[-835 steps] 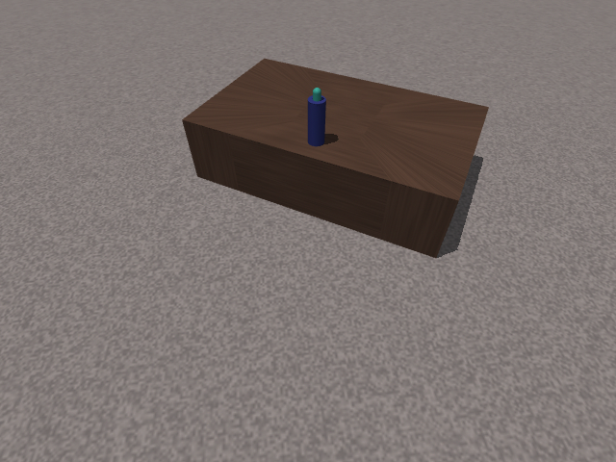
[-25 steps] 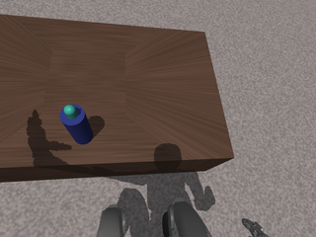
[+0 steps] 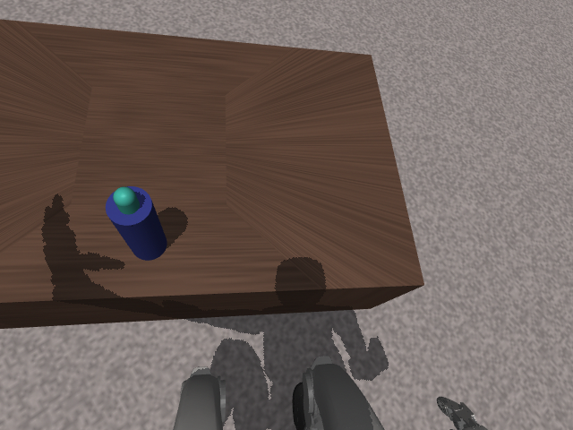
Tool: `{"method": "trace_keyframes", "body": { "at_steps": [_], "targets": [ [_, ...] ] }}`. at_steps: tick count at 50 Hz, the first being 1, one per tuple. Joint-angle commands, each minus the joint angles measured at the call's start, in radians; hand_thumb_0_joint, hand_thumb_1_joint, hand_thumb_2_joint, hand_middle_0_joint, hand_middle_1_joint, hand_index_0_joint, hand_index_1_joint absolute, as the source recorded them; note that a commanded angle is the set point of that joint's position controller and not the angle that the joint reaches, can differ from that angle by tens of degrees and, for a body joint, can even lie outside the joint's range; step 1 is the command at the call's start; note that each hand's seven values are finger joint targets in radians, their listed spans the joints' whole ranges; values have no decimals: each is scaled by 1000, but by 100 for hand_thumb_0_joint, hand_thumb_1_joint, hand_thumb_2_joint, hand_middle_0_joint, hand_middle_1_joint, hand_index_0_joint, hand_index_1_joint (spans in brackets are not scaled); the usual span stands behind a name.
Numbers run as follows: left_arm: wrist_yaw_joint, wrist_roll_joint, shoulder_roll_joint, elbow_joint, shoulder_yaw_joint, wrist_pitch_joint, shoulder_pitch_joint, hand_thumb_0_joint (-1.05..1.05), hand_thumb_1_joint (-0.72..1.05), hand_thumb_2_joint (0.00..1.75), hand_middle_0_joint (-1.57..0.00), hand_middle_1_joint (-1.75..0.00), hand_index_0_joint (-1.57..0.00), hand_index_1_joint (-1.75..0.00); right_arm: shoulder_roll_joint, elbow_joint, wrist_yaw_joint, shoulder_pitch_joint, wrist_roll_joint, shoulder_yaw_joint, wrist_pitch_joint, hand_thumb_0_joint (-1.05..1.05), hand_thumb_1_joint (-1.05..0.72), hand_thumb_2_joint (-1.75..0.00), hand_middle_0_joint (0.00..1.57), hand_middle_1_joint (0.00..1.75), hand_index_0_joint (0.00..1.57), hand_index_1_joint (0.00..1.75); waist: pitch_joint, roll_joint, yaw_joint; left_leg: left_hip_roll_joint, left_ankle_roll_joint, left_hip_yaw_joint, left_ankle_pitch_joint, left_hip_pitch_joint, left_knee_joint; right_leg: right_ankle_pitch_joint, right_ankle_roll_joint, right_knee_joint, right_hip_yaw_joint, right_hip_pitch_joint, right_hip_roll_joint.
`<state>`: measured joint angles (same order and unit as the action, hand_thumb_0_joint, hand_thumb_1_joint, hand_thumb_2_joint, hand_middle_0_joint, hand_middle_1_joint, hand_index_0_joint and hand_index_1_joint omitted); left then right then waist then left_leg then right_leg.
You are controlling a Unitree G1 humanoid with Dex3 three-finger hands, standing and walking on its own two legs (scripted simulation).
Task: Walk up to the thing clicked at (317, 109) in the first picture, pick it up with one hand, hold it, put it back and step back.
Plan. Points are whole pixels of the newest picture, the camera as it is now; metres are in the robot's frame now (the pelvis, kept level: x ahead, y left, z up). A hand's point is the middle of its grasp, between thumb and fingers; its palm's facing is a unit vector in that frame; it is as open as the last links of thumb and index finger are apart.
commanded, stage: go down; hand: left
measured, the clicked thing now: (138, 222) +0.48 +0.22 -0.21
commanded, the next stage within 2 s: none
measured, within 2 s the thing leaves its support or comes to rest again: neither
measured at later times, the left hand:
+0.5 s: hand out of the picture +0.40 +0.42 +0.05, palm faces +0.25 -0.97 -0.05, open 17.2 cm
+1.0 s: hand out of the picture +0.41 +0.42 +0.05, palm faces +0.25 -0.97 -0.03, open 17.2 cm
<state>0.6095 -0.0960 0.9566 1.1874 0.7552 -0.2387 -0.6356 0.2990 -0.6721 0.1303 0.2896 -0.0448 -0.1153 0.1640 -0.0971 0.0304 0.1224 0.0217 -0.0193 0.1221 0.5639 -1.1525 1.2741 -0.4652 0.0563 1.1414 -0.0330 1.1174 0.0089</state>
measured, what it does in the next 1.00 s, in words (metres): stands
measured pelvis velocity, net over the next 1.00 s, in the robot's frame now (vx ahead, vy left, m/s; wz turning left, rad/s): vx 0.00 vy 0.00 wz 0.00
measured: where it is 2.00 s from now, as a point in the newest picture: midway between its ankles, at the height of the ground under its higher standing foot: outside the picture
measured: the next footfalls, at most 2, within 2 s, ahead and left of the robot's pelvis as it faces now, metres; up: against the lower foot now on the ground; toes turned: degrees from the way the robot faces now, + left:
none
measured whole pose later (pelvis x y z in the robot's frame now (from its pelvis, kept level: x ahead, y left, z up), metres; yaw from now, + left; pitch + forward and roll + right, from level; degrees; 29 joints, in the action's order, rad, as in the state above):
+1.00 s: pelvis +0.00 +0.00 -0.01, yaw +0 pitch +26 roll -6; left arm 0.63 -0.13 0.98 1.19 0.78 -0.27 -0.71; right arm 0.30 -0.67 0.13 0.27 -0.04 -0.13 0.16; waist -0.09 0.03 0.14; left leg 0.02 -0.02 0.13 0.57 -1.20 1.31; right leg -0.47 0.06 1.18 -0.04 1.16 0.01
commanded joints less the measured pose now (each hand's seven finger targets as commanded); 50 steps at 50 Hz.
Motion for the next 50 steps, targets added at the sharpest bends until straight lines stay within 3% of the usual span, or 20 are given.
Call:
{"method": "trace_keyframes", "body": {
  "at_steps": [1, 3, 7, 11, 14, 18, 22, 26, 31, 33, 39, 43, 44, 46, 48, 50],
  "targets": [
    [10, -37, 407, -181, 34, -67, -234, 0, -48, 8, -6, -3, -3, -6, 220, 42, 18, 144, 1, 78, 22, 0, -89, -90, 20, 30, 20, 30, -463, -284, -38, 2, 2, -28, -504, 439, -169, 252, -83, -83, -34, -153, -23],
    [12, -38, 388, -174, 22, -70, -245, 0, -48, 9, -6, -3, -3, -6, 221, 43, 18, 146, 1, 80, 23, 0, -89, -90, 20, 30, 20, 30, -452, -270, -30, -1, 5, -34, -459, 407, -166, 239, -82, -85, -27, -163, -22],
    [14, -37, 451, -208, 48, -84, -293, 0, -47, 8, -5, -3, -3, -5, 225, 38, 18, 150, -4, 74, 23, 0, -89, -90, 20, 30, 20, 30, -485, -310, -36, 1, 3, -28, -467, 429, -157, 231, -83, -69, -31, -143, -22],
    [17, -36, 419, -165, 37, -77, -273, 0, -47, 9, -5, -3, -3, -6, 222, 42, 19, 146, -3, 71, 20, 0, -89, -90, 20, 30, 20, 30, -476, -281, -28, -3, 7, -34, -443, 400, -157, 235, -81, -73, -28, -158, -21],
    [11, -35, 477, -220, 61, -81, -293, 0, -48, 7, -6, -3, -3, -5, 224, 49, 16, 139, -1, 71, 19, 0, -89, -90, 20, 30, 20, 30, -503, -322, -50, -4, 5, -35, -408, 400, -167, 207, -82, -68, -27, -171, -20],
    [11, -44, 448, -207, 55, -70, -286, 0, -48, 7, -6, -3, -4, -5, 223, 51, 18, 136, 6, 72, 18, 0, -89, -90, 20, 30, 20, 30, -479, -306, -37, -1, 4, -32, -393, 398, -173, 199, -80, -73, -29, -157, -25],
    [10, -44, 449, -192, 59, -67, -274, 0, -47, 7, -6, -3, -4, -5, 219, 49, 18, 148, 1, 66, 19, 0, -89, -90, 20, 30, 20, 30, -495, -283, -37, -5, 8, -34, -458, 391, -152, 247, -79, -75, -26, -186, -20],
    [14, -53, 430, -195, 54, -68, -262, 0, -48, 6, -6, -3, -4, -5, 221, 53, 20, 142, 7, 72, 18, 0, -89, -90, 20, 30, 20, 30, -467, -273, -40, -5, 9, -37, -403, 366, -163, 216, -79, -81, -24, -177, -24],
    [16, -62, 453, -217, 75, -85, -261, 0, -47, 6, -6, -2, -4, -4, 220, 47, 20, 145, 7, 69, 17, 0, -89, -90, 20, 30, 20, 30, -491, -289, -50, -2, 5, -30, -460, 400, -156, 239, -81, -67, -29, -164, -24],
    [24, -67, 443, -216, 72, -90, -280, 0, -50, 6, -5, -3, -4, -4, 220, 45, 20, 143, 5, 66, 17, 0, -89, -90, 20, 30, 20, 30, -493, -296, -36, 0, 5, -29, -470, 412, -149, 242, -80, -64, -30, -150, -23],
    [24, -65, 451, -227, 66, -92, -311, 0, -48, 6, -5, -3, -3, -4, 223, 43, 21, 142, 3, 68, 19, 0, -89, -90, 20, 30, 20, 30, -486, -331, -38, -1, 0, -26, -436, 416, -158, 209, -83, -59, -28, -127, -22],
    [26, -68, 442, -189, 67, -90, -306, 0, -48, 7, -5, -3, -3, -4, 223, 42, 23, 144, 4, 63, 15, 0, -89, -90, 20, 30, 20, 30, -481, -280, -25, -2, 8, -29, -429, 391, -148, 221, -80, -65, -28, -145, -23],
    [27, -67, 462, -217, 74, -95, -319, 0, -47, 6, -5, -3, -4, -4, 223, 45, 23, 143, 3, 62, 15, 0, -89, -90, 20, 30, 20, 30, -487, -299, -34, -3, 7, -32, -426, 385, -150, 222, -81, -62, -24, -151, -21],
    [30, -69, 444, -196, 64, -88, -307, 0, -46, 6, -5, -2, -4, -4, 218, 48, 21, 139, 4, 62, 15, 0, -89, -90, 20, 30, 20, 30, -487, -294, -36, -5, 9, -36, -406, 378, -149, 212, -79, -70, -22, -159, -21],
    [25, -66, 463, -187, 80, -87, -308, 0, -47, 6, -5, -3, -4, -4, 222, 47, 21, 144, 5, 62, 15, 0, -89, -90, 20, 30, 20, 30, -494, -275, -33, -7, 10, -35, -417, 364, -145, 226, -79, -70, -24, -174, -21],
    [28, -70, 440, -183, 68, -87, -301, 0, -48, 6, -6, -3, -4, -5, 222, 47, 21, 145, 3, 60, 13, 0, -90, -90, 20, 30, 20, 30, -491, -283, -29, -5, 9, -32, -455, 377, -138, 244, -79, -64, -25, -154, -20]
  ]
}}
